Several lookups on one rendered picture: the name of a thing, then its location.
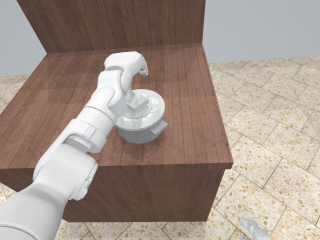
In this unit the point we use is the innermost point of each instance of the table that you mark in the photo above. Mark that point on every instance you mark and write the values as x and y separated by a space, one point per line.
173 178

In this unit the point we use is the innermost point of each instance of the left robot upper arm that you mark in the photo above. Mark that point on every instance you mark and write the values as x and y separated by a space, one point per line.
35 213

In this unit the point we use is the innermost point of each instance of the robot left forearm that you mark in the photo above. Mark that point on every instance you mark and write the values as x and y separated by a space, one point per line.
89 130

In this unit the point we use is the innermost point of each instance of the knob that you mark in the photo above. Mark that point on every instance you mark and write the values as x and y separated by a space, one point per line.
137 103

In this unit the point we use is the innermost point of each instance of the left robot hand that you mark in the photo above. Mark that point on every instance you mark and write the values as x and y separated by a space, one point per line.
132 60

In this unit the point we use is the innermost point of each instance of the pot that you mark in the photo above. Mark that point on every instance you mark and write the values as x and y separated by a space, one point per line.
145 135

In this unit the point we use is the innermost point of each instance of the right robot hand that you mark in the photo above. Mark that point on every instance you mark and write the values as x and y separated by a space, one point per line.
254 228

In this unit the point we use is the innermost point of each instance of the lid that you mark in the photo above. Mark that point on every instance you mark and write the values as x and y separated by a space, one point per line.
146 117

